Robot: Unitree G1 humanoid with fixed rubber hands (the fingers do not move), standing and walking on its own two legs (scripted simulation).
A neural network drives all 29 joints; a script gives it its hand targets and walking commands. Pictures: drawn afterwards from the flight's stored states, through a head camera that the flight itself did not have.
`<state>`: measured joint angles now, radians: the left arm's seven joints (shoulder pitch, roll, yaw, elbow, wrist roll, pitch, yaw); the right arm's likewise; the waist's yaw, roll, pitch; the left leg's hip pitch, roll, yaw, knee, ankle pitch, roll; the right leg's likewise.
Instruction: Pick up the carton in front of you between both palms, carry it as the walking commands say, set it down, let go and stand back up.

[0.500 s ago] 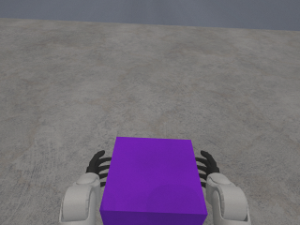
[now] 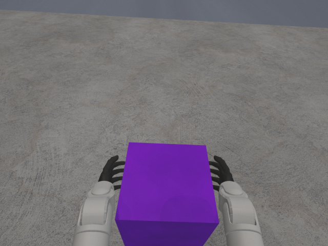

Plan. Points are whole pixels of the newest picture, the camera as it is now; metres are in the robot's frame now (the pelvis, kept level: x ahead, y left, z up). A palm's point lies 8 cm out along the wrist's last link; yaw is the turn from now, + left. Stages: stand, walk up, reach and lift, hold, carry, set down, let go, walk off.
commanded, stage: carry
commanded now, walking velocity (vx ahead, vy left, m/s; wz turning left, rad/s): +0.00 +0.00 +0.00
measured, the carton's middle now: (164, 199) +0.29 +0.00 -0.06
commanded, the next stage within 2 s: hold in 0.26 s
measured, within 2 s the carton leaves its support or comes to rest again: neither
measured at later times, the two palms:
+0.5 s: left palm (102, 196) +0.25 +0.15 +0.04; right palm (229, 195) +0.25 -0.15 +0.04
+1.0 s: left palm (109, 192) +0.26 +0.13 +0.03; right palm (236, 201) +0.24 -0.16 +0.04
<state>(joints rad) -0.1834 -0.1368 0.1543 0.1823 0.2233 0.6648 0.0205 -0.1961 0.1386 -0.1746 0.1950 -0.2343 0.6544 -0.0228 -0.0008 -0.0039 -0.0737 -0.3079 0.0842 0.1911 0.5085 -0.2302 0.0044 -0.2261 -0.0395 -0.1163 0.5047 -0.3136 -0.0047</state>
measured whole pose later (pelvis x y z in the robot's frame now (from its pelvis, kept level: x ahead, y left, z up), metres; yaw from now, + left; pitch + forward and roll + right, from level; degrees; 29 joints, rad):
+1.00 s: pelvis -0.11 +0.02 -0.02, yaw -4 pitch -9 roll +0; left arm -0.69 -0.16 0.51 0.61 0.43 0.58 -0.03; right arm -0.70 0.16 -0.58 0.65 -0.47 0.53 0.04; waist -0.01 -0.03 0.18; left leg -0.30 -0.04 -0.05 0.64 -0.25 0.00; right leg -0.25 0.03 0.06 0.65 -0.26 -0.01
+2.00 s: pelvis -0.07 +0.01 -0.23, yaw -8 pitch +50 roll -3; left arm -0.76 0.06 0.31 0.68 0.06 0.12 0.03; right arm -0.78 0.08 -0.31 0.67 -0.09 0.10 -0.15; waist 0.04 -0.02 -0.22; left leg -1.97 -0.10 -0.09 1.61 -0.51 -0.03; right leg -1.91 0.13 0.07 1.62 -0.58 0.05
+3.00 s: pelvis -0.11 +0.01 -0.38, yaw -9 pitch +42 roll +0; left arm -1.23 0.25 0.36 0.95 0.06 0.20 0.01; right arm -1.30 -0.05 -0.33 0.96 -0.09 0.18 -0.21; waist 0.10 -0.08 0.18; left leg -2.28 -0.07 -0.06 2.11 -0.56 -0.07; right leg -2.25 0.21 0.05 2.14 -0.61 0.07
